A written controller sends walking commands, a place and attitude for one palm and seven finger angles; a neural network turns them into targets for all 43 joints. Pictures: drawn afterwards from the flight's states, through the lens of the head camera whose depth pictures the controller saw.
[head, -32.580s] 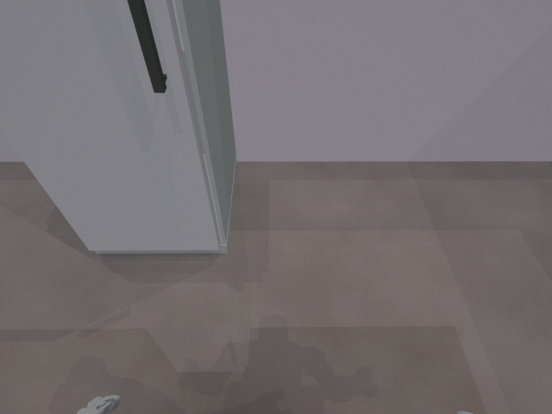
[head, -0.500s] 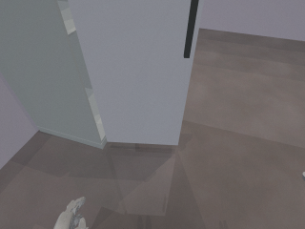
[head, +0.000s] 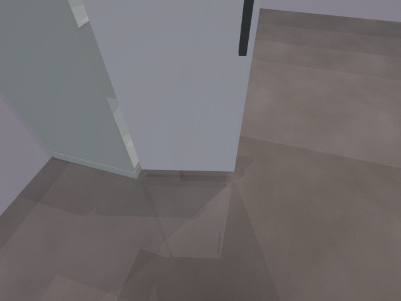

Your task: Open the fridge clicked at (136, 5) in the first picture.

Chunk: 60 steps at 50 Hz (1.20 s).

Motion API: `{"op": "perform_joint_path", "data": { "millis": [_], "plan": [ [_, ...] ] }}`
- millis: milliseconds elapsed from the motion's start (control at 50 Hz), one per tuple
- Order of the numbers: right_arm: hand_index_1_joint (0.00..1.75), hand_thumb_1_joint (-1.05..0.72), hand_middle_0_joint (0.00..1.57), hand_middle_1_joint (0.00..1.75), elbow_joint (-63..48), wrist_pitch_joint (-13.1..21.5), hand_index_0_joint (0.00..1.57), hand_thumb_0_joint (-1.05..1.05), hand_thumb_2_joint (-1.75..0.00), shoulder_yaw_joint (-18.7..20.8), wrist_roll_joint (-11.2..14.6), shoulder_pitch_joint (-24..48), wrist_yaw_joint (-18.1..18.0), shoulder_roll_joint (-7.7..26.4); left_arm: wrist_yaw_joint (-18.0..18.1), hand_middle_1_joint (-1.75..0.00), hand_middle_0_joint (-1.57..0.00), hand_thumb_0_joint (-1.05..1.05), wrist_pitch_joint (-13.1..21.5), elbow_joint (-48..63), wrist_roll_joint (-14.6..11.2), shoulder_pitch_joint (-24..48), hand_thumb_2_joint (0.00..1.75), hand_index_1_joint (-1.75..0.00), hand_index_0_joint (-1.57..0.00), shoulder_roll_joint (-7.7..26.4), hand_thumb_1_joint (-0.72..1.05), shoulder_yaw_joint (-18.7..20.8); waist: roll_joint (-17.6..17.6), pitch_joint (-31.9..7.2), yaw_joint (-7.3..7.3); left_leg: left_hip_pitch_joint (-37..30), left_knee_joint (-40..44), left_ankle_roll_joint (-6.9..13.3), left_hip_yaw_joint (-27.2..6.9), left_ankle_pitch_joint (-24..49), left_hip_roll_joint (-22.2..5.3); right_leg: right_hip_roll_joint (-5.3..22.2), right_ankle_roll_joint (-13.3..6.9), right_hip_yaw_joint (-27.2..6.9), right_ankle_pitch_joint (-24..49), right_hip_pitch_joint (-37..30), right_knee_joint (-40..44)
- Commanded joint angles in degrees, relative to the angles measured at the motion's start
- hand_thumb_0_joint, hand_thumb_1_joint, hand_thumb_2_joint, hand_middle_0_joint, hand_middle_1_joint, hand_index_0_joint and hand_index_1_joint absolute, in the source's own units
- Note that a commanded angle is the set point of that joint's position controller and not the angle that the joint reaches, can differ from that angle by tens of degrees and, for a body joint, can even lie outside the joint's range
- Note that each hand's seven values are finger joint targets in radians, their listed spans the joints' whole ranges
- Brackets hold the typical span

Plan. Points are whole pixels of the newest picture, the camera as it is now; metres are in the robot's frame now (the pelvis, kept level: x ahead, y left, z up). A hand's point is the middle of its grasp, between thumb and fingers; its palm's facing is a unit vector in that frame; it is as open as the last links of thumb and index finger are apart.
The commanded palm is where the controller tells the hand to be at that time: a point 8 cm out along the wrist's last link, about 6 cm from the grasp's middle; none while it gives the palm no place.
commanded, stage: let the arm hang, fingers relaxed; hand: right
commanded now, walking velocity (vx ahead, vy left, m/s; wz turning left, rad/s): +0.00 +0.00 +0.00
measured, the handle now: out of the picture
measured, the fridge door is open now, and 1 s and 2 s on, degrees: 76 76 76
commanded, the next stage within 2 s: look to check the result in 0.58 s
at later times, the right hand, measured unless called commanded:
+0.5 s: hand out of the picture +0.11 -0.26 -0.15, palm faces -0.05 +0.94 -0.33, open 7.4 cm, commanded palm none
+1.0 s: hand out of the picture +0.13 -0.25 -0.15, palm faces -0.06 +0.94 -0.33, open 7.4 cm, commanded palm none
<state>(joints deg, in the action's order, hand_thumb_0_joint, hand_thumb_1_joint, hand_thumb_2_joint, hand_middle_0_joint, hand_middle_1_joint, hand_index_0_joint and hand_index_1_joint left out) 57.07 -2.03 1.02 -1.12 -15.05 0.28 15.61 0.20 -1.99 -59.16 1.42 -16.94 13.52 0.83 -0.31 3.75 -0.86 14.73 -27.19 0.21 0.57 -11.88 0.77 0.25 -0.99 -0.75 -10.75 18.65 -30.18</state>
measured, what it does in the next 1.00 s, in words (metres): stands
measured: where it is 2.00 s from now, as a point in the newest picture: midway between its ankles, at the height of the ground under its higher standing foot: outside the picture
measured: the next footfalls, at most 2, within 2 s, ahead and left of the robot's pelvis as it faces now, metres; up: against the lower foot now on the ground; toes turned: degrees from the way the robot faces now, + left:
none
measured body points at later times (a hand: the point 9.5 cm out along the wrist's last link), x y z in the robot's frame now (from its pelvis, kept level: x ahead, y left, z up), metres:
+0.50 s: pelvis +0.02 -0.01 +0.01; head +0.03 -0.01 +0.46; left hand +0.11 +0.28 -0.12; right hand +0.11 -0.31 -0.12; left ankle +0.03 +0.13 -0.74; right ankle +0.06 -0.10 -0.74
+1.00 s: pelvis +0.05 +0.00 +0.01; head +0.07 +0.00 +0.46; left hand +0.12 +0.29 -0.12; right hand +0.13 -0.30 -0.12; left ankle +0.03 +0.13 -0.74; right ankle +0.06 -0.10 -0.74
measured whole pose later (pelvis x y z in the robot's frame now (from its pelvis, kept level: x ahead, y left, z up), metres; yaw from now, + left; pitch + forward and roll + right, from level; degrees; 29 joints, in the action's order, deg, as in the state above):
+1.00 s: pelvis +0.05 +0.00 +0.01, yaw +1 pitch -1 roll +0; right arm 64.6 0.7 0.0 -0.6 -6.0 0.4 19.7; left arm -0.1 0.5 -65.1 0.5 -5.5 19.0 0.1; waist 0.1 3.1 -0.8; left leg 6.1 -18.2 -0.9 -1.2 -11.1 -0.6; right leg -1.0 -1.3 1.0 -9.5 8.6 -19.1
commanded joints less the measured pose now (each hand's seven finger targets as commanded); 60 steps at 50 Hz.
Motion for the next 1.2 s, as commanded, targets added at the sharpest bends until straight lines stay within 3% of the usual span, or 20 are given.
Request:
{"op": "perform_joint_path", "data": {
  "millis": [0,40,160,280,360,460,800,1180],
  "plan": [
    [0.30,-0.90,0.20,0.30,-1.55,2.73,0.20,0.00,-0.90,2.30,0.04,2.80,-0.75,10.17,0.91,-0.30,-0.20,0.00,2.76,3.34,-0.11,3.90,0.90,-0.30,-0.20,12.35,0.90,2.93,3.06,-4.41,1.29,-3.07,7.11,2.98,-6.00,-7.65,-4.61,6.03,-2.19,-8.65,-11.59,-0.70,12.46],
    [0.30,-0.90,0.20,0.30,-0.19,2.87,0.20,0.00,-0.90,2.28,0.04,3.49,-0.75,10.79,0.89,-0.30,-0.20,0.00,2.92,2.12,-0.12,3.87,0.90,-0.30,-0.20,12.73,0.90,3.07,1.52,-4.10,1.04,-2.91,7.70,2.94,-5.98,-7.63,-5.12,5.99,-2.04,-8.34,-11.12,-1.60,12.88],
    [0.30,-0.90,0.20,0.30,2.40,2.99,0.20,0.00,-0.90,2.11,0.01,5.36,-0.70,12.54,0.74,-0.30,-0.20,0.00,3.28,0.06,-0.20,6.31,0.90,-0.30,-0.20,14.89,0.90,3.15,2.28,-2.17,1.19,-3.08,7.34,2.44,-5.43,-5.15,-5.25,7.03,-1.97,-9.73,-11.67,-2.38,15.95],
    [0.30,-0.90,0.20,0.30,3.25,3.26,0.20,0.00,-0.90,1.60,-0.02,7.72,-0.63,14.12,0.38,-0.30,-0.20,0.00,3.35,-0.82,-0.28,9.17,0.90,-0.30,-0.20,16.33,0.90,2.99,1.40,-2.02,0.73,-2.26,8.70,2.06,-6.19,-4.35,-5.95,6.81,-1.64,-8.94,-9.23,-5.17,16.52],
    [0.30,-0.90,0.20,0.30,3.54,3.72,0.20,0.00,-0.90,1.34,0.01,8.86,-0.64,14.82,0.23,-0.30,-0.20,0.00,3.58,-1.01,-0.39,11.16,0.90,-0.30,-0.20,16.95,0.90,2.74,-0.04,-4.02,0.47,-2.92,9.60,1.81,-6.56,-0.62,-6.74,6.44,-1.52,-7.31,-1.89,-8.46,14.87],
    [0.30,-0.90,0.20,0.30,3.78,3.98,0.20,0.00,-0.90,1.12,0.12,10.23,-0.67,15.33,0.20,-0.30,-0.20,0.00,3.80,-1.14,-0.54,13.11,0.90,-0.30,-0.20,17.51,0.90,2.38,1.16,-5.27,0.23,-3.82,10.08,1.56,-6.63,2.91,-7.26,6.40,-1.22,-6.25,4.68,-11.09,13.89],
    [0.30,-0.90,0.20,0.30,4.12,4.23,0.20,0.00,-0.90,1.16,0.33,10.49,-0.87,15.75,0.47,-0.30,-0.20,0.00,3.75,-1.73,-0.78,14.34,0.90,-0.30,-0.20,17.85,0.90,1.81,0.41,-8.26,0.32,-7.95,10.91,1.81,-6.28,10.15,-7.87,6.62,-0.78,-5.06,12.26,-14.61,12.76],
    [0.30,-0.90,0.20,0.30,4.12,4.12,0.20,0.00,-0.90,1.08,0.46,11.26,-0.99,15.63,0.60,-0.30,-0.20,0.00,3.67,-2.50,-0.67,13.71,0.90,-0.30,-0.20,17.68,0.90,1.64,0.53,-6.62,0.27,-8.79,11.55,1.91,-6.71,10.73,-7.65,6.90,-0.43,-4.42,11.82,-14.58,13.94]
  ]
}}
